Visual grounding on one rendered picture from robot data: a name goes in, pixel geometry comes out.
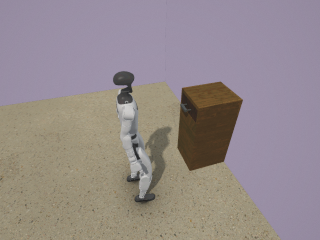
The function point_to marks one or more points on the drawer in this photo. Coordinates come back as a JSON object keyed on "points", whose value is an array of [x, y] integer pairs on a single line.
{"points": [[193, 112]]}

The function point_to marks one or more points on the handle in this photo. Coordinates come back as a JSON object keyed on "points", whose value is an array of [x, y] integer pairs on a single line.
{"points": [[184, 108]]}

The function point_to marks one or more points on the humanoid robot torso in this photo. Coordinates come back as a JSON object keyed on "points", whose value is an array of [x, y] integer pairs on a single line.
{"points": [[134, 127]]}

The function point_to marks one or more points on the cabinet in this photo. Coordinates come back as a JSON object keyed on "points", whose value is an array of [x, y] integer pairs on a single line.
{"points": [[205, 142]]}

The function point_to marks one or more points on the robot right hand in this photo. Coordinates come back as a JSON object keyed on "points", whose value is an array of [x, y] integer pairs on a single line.
{"points": [[135, 168]]}

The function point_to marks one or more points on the robot left foot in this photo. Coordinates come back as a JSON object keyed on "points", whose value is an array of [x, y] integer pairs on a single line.
{"points": [[130, 179]]}

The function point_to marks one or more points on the robot right upper arm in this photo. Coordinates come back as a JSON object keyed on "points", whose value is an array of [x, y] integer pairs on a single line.
{"points": [[128, 115]]}

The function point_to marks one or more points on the right robot forearm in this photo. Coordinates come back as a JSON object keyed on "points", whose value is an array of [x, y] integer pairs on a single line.
{"points": [[128, 146]]}

